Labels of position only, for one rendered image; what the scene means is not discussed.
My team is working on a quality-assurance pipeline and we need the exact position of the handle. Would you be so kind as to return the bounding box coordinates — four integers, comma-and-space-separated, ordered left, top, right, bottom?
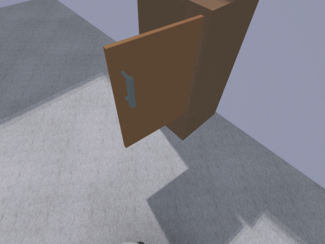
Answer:
121, 71, 136, 109

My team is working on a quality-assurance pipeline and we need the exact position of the cupboard door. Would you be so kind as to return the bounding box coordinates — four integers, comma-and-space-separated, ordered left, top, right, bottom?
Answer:
103, 15, 204, 148

